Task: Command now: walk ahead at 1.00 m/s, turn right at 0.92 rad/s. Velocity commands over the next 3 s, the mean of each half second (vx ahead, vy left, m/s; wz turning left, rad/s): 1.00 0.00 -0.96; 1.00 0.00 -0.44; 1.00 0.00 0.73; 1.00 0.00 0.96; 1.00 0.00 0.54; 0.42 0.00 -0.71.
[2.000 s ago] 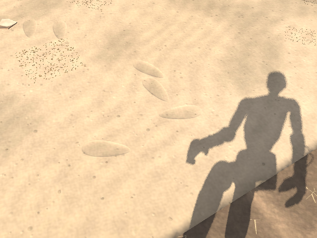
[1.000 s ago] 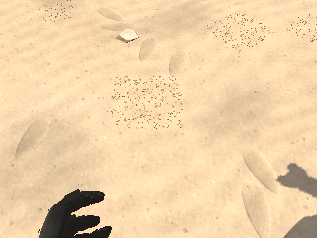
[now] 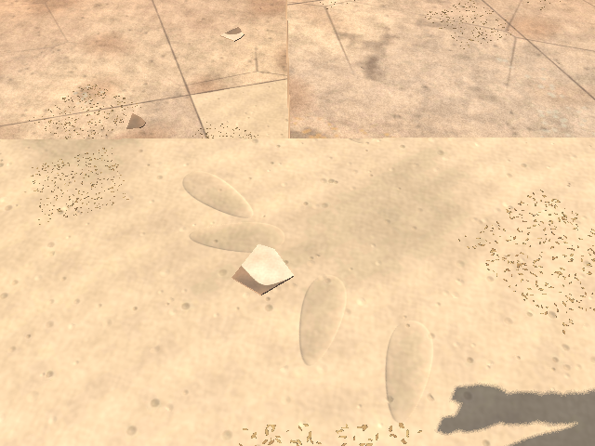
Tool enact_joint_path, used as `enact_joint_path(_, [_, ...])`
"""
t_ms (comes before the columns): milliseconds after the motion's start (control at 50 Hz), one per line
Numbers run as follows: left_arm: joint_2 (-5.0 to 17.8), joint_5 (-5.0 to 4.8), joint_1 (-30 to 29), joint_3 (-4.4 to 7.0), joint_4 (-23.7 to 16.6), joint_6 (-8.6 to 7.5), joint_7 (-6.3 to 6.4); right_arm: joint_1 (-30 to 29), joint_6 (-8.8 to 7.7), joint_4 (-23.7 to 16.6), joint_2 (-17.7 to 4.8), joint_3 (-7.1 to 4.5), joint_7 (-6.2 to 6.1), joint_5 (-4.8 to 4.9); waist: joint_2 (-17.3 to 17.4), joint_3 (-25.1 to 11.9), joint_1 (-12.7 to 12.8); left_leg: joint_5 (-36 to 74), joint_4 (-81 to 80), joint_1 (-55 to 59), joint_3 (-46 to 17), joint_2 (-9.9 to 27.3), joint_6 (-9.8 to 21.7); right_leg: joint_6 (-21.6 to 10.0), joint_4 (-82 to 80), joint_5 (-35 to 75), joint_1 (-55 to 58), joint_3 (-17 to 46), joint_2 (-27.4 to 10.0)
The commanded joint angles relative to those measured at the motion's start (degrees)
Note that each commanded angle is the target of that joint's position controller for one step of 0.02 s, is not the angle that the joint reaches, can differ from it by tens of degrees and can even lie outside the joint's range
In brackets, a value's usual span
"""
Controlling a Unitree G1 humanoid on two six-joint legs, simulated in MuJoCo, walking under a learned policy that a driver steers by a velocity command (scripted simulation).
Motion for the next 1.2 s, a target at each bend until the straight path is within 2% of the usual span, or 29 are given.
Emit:
enact_joint_path(20, [10.83,0.34,11.85,3.72,0.52,0.39,1.86,-7.72,-4.08,-12.06,-10.21,-1.02,0.41,-0.16,5.41,-3.21,2.02,4.03,9.74,-44.04,-10.37,1.51,0.38,-11.39,-33.37,-10.14,35.03,51.67,-21.51])
enact_joint_path(60, [8.96,-0.16,9.0,2.86,0.27,-1.4,2.35,-7.09,-2.0,-11.76,-8.83,-0.44,0.28,-1.72,8.47,0.78,-2.77,3.41,1.4,-35.27,-10.43,4.48,-1.83,-9.34,-32.89,1.95,19.64,41.07,-16.47])
enact_joint_path(100, [7.83,-0.61,8.15,2.2,0.02,-3.05,2.19,-8.79,0.32,-12.95,-7.28,0.16,0.69,-2.02,7.6,2.47,-4.21,2.78,-8.56,-29.28,-8.49,6.38,-3.77,-8.35,-34.58,5.76,8.86,34.0,-11.97])
enact_joint_path(180, [9.03,-0.74,10.18,3.15,-0.43,-4.17,1.51,-21.14,0.48,-18.21,-4.08,1.73,1.94,0.04,3.01,2.95,0.56,23.23,-33.25,-21.28,-4.57,4.22,-3.71,-4.22,-35.13,17.59,5.36,26.95,-5.98])
enact_joint_path(260, [10.17,-1.19,12.91,4.05,-0.4,-3.9,1.29,-23.51,0.06,-19.73,-6.32,1.16,1.73,1.17,-1.14,-0.97,3.45,29.15,-45.65,-16.53,-5.48,0.7,-1.56,-0.43,-30.35,29.41,17.47,29.62,-8.49])
enact_joint_path(300, [11.95,-0.7,11.45,4.49,-1.09,-3.76,1.74,-16.84,-0.2,-17.9,-9.92,-0.36,0.85,1.19,-1.72,-5.65,0.04,22.57,-48.32,-7.95,-6.42,-2.02,-0.75,2.25,-21.02,41.05,22.42,30.84,-8.77])
enact_joint_path(320, [13.9,-0.23,9.56,4.8,-1.47,-3.78,1.57,-8.14,-0.45,-15.81,-12.71,-1.7,0.1,1.42,-1.14,-10.96,-5.22,16.77,-47.56,1.07,-5.99,-2.63,-0.18,3.51,-10.31,45.23,22.35,30.08,-7.97])
enact_joint_path(340, [13.01,0.13,6.12,4.47,-2.37,-4.21,1.26,4.61,-0.57,-12.84,-15.27,-3.01,-1.03,1.17,-0.3,-16.27,-12.4,12.13,-46.29,14.87,-6.99,0.25,0.59,4.73,4.58,41.48,15.41,28.03,-5.83])
enact_joint_path(360, [3.41,0.65,4.99,1.84,-4.54,-4.89,1.48,16.07,-0.86,-10.73,-18.64,-4.13,-2.11,-0.65,10.9,-22.4,-14.54,-8.76,-47.66,27.53,-21.44,14.15,1.0,4.44,24.96,5.03,4.03,23.78,-1.93])
enact_joint_path(380, [-0.62,-2.78,13.19,0.06,-8.7,-4.69,1.26,7.54,-0.67,-12.27,-22.85,-4.89,-1.38,-2.2,29.68,-26.03,-4.3,-23.06,-64.7,30.54,-58.23,26.72,5.66,5.81,36.33,-12.94,-11.6,17.44,1.35])
enact_joint_path(400, [4.04,-0.77,10.69,0.03,-6.07,-3.28,1.93,-1.21,-0.27,-14.28,-16.17,-4.39,-0.81,-1.65,16.55,-17.19,-3.76,-32.64,-65.92,21.85,-55.91,24.07,7.85,5.37,39.61,-5.11,-16.57,15.96,-4.67])
enact_joint_path(420, [6.06,0.4,6.95,0.56,-6.05,-2.56,1.3,-4.32,0.06,-14.62,-11.28,-3.19,-0.55,-0.95,8.84,-11.21,-3.89,-24.78,-64.31,14.77,-43.22,21.1,7.52,5.9,36.64,-0.43,-16.18,13.81,-7.3])
enact_joint_path(440, [6.11,0.81,4.75,0.64,-6.04,-1.96,0.44,-3.94,0.14,-13.09,-9.4,-2.74,-0.33,-1.03,3.64,-7.31,-3.65,-12.39,-64.16,8.9,-33.67,18.5,6.78,6.57,34.3,1.31,-14.39,13.19,-9.25])
enact_joint_path(540, [1.65,1.3,-2.52,-1.13,-11.35,0.94,-2.32,1.91,-2.31,-5.99,-6.99,-2.03,0.91,1.13,5.52,-1.1,-1.33,13.24,-67.95,1.29,-10.34,14.28,3.7,7.83,30.5,6.8,-16.64,11.67,-13.98])
enact_joint_path(600, [2.18,0.62,-7.08,-1.5,-13.14,1.24,-2.57,0.82,-3.09,-4.94,-7.26,-2.04,1.15,0.72,4.61,1.22,-0.35,23.12,-70.54,-0.25,1.48,10.57,2.45,7.85,23.9,14.97,-16.32,8.7,-12.75])
enact_joint_path(680, [0.99,1.19,-15.48,-3.0,-15.03,0.16,-3.66,7.39,-3.31,-1.81,-9.16,-2.09,0.87,0.26,2.15,6.74,-2.39,38.52,-74.47,1.62,8.0,9.77,1.99,5.1,3.56,17.71,-10.82,2.14,-9.81])
enact_joint_path(740, [1.81,1.5,-13.73,-2.98,-12.99,-0.63,-2.94,10.63,-2.22,-0.27,-13.38,-2.4,-0.31,0.5,6.0,2.85,-0.18,78.57,-67.31,9.59,9.96,11.86,2.42,2.24,-3.08,13.13,0.01,-2.73,-2.86])
enact_joint_path(780, [5.17,1.83,0.0,-1.45,-8.49,-1.13,-1.67,8.42,-0.46,-0.47,-17.04,-3.04,-1.18,0.39,9.42,-5.38,7.78,90.54,-47.14,11.03,9.39,14.38,3.83,-0.12,-5.36,5.27,14.52,-0.55,-0.13])
enact_joint_path(800, [7.11,1.89,11.7,-0.13,-4.49,-1.45,-0.71,5.8,0.19,-1.32,-17.2,-3.0,-1.16,0.66,9.44,-9.92,13.21,84.26,-31.62,5.43,9.51,13.8,4.97,-1.89,-12.07,6.55,28.05,2.65,-0.76])
enact_joint_path(820, [10.95,2.46,15.74,1.57,-2.51,-1.1,0.61,6.59,0.23,-2.16,-13.45,-2.46,-0.61,0.36,3.95,-13.93,11.97,42.02,-10.14,-9.31,8.25,8.98,5.05,-2.82,-11.44,-1.52,43.18,14.27,-9.5])
enact_joint_path(840, [16.08,2.72,12.25,2.69,-4.67,-0.95,1.27,12.92,-0.23,-6.15,-6.09,-0.84,0.65,2.34,-10.26,-23.25,3.51,-6.85,12.44,-32.67,1.53,0.0,3.22,-9.56,-15.17,-3.42,60.41,45.99,-28.69])
enact_joint_path(860, [13.59,1.89,14.99,2.8,-4.6,-0.84,1.83,2.73,-1.02,-8.11,-10.9,-1.64,0.27,2.94,0.93,-23.12,9.04,-0.18,14.62,-39.15,-8.07,-0.47,4.91,-8.08,-24.02,-4.81,56.78,48.2,-27.88])
enact_joint_path(880, [11.53,1.8,12.59,2.48,-2.27,-1.7,2.49,0.12,-1.41,-8.58,-9.51,-1.37,0.39,3.65,1.81,-11.14,6.42,4.63,10.22,-41.53,-8.37,1.74,5.09,-6.44,-27.08,-0.63,46.34,38.9,-26.82])
enact_joint_path(900, [7.88,1.96,10.42,1.65,-1.26,-2.67,2.4,1.14,-1.21,-7.29,-8.54,-1.11,0.72,3.31,5.42,-4.46,3.01,6.46,4.31,-38.05,-8.58,4.03,5.17,-4.03,-29.55,2.85,35.31,32.79,-24.89])
enact_joint_path(940, [2.95,1.56,7.6,0.14,-0.4,-4.72,2.37,4.57,1.36,-4.11,-6.34,-0.86,1.6,1.69,5.0,0.68,-1.75,8.43,-1.8,-29.4,-10.07,6.6,4.34,0.25,-33.16,9.13,21.46,21.61,-20.41])
enact_joint_path(980, [1.91,0.39,7.34,-0.22,0.77,-6.15,2.04,4.23,3.15,-3.79,-4.95,-0.9,2.84,1.15,1.14,1.69,-3.46,10.14,-5.82,-30.11,-9.61,7.64,3.51,2.17,-37.37,8.52,18.47,15.74,-19.13])
enact_joint_path(1060, [1.82,0.23,9.02,-0.53,2.12,-7.93,0.97,-7.42,2.93,-8.01,-2.85,-0.2,3.77,2.09,-1.58,5.5,-1.92,24.68,-19.57,-33.04,-4.38,6.04,4.76,7.45,-39.77,30.82,17.21,0.59,-14.16])
enact_joint_path(1120, [2.39,-0.4,11.6,-1.01,3.38,-8.43,1.84,-13.95,2.15,-9.64,-3.4,0.19,4.83,1.97,0.62,5.75,-0.38,33.51,-32.25,-28.79,2.92,2.42,6.99,10.13,-41.39,44.28,21.7,-4.88,-13.9])
enact_joint_path(1200, [8.68,0.38,11.63,0.14,2.79,-6.5,4.95,-5.67,2.65,-7.22,-7.88,-1.02,5.0,1.59,-4.94,-2.95,-6.65,27.83,-37.43,-15.81,8.19,-6.62,10.36,13.4,-23.77,84.56,34.84,-6.73,-18.02])
Next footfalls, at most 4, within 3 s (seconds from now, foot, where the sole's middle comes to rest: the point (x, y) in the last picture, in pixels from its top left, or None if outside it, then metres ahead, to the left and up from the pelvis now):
0.34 left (252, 405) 0.56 0.13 -0.73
0.82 right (414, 318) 0.79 -0.25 -0.73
1.26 left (456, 192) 1.22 -0.43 -0.73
1.72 right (523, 134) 1.59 -0.74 -0.81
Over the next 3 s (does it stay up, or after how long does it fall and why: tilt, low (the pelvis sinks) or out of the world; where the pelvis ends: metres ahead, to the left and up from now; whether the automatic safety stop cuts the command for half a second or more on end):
stays up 2.46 -0.45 -0.05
